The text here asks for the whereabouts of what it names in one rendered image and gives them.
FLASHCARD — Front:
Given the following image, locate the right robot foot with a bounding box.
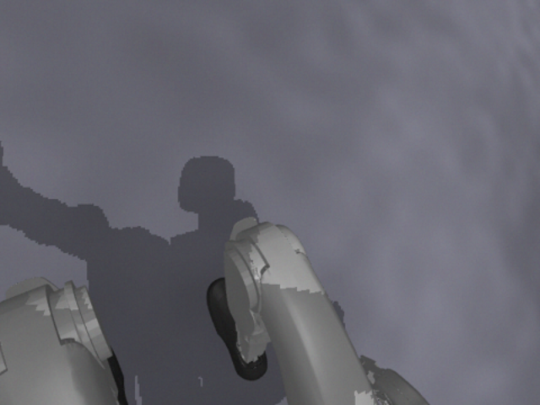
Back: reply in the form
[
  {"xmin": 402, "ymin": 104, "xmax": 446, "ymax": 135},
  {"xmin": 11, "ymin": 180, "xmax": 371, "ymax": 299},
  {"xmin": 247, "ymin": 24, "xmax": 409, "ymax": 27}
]
[{"xmin": 207, "ymin": 278, "xmax": 267, "ymax": 381}]

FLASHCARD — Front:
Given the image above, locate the left robot foot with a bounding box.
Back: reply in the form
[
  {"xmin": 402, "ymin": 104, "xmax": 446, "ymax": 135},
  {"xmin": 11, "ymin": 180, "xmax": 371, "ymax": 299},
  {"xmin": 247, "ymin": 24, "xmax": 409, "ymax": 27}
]
[{"xmin": 107, "ymin": 348, "xmax": 128, "ymax": 405}]

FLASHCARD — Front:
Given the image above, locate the right robot hand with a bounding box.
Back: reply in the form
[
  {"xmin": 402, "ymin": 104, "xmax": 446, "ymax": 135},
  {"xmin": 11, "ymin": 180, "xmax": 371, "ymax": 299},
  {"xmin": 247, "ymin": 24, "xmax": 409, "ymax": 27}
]
[{"xmin": 359, "ymin": 355, "xmax": 429, "ymax": 405}]

